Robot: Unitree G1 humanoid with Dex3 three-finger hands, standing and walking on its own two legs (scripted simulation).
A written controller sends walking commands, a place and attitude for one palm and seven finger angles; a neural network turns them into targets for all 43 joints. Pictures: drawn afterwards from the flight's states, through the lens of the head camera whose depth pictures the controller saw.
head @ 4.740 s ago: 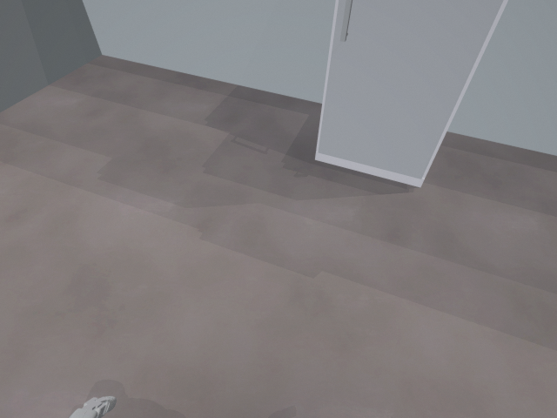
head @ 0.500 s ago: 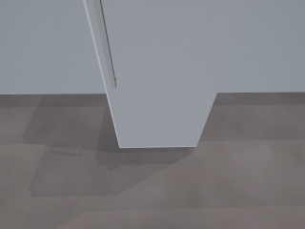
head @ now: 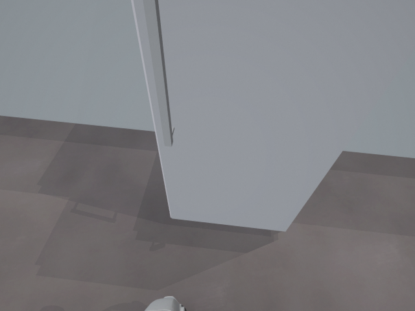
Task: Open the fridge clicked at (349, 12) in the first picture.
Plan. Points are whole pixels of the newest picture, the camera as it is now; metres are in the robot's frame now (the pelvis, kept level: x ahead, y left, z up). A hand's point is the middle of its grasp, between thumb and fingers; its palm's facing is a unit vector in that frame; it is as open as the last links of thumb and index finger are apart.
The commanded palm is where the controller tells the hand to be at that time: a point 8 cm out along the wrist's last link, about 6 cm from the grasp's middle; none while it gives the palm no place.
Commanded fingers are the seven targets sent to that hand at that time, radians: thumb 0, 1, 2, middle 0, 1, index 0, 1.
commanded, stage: come to a stop and stand still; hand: left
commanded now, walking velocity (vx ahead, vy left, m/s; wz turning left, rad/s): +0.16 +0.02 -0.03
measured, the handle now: (161, 64) +0.55 +0.17 +0.18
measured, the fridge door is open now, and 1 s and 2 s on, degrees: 0 0 0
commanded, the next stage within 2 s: none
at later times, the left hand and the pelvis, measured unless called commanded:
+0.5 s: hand out of the picture +0.13 +0.17 -0.16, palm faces -0.01 -0.96 -0.27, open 7.4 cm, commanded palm none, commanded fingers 0.00 0.90 0.90 -0.20 -0.30 -0.20 -0.30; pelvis +0.05 -0.02 +0.00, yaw -2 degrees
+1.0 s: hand out of the picture +0.00 +0.18 -0.16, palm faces +0.07 -0.98 -0.19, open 7.4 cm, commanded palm none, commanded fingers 0.00 0.90 0.90 -0.20 -0.30 -0.20 -0.30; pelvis +0.00 +0.00 +0.01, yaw +0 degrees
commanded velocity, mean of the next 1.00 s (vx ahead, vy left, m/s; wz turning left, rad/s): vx -0.01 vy -0.01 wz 0.00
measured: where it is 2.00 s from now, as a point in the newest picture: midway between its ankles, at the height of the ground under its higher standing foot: outside the picture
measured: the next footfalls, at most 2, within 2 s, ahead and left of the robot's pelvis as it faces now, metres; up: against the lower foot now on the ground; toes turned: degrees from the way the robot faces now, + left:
left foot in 0.02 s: +0.14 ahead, +0.11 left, +0.00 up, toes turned +8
right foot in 0.42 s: +0.13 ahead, -0.12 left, +0.00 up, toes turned -7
